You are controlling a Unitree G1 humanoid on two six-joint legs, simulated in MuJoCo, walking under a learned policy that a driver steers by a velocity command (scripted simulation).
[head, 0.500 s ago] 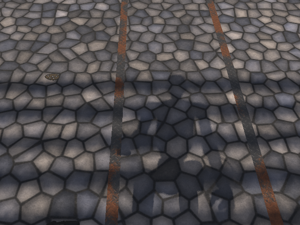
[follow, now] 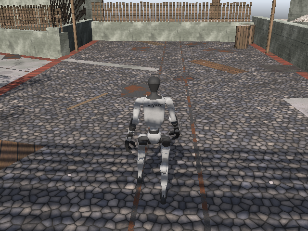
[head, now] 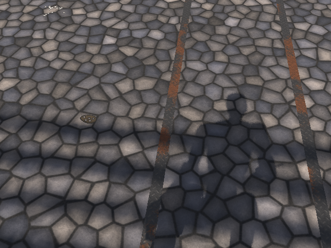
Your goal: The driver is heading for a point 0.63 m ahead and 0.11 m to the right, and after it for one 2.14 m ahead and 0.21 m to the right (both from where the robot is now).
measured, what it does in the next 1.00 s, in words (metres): walks ahead, turning right: left foot, then right foot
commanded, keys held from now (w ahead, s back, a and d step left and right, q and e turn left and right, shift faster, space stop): w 0.32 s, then w+e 0.42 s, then e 0.26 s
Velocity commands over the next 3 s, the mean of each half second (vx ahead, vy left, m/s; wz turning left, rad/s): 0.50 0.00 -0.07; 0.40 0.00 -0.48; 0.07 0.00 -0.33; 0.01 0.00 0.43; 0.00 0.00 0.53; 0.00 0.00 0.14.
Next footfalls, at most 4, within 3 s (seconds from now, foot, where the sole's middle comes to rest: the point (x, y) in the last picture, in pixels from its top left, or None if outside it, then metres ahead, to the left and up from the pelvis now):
0.12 left None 0.26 0.14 -0.78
0.72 right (209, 233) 0.56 -0.10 -0.78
1.18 left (182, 182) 0.79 0.02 -0.78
1.52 right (225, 224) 0.60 -0.16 -0.78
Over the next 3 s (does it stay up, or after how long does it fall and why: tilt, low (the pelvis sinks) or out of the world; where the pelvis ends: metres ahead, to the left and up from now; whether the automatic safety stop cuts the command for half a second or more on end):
stays up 0.64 0.02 -0.01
